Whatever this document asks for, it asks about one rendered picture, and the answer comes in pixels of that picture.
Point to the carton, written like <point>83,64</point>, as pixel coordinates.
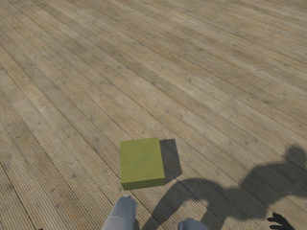
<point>141,164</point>

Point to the robot thigh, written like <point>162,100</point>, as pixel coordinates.
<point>191,224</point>
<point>122,216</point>

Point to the right robot hand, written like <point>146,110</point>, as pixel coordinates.
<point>279,219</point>

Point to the robot right thigh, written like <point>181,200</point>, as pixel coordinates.
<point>191,224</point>

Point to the robot left thigh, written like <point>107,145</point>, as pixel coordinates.
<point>122,216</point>

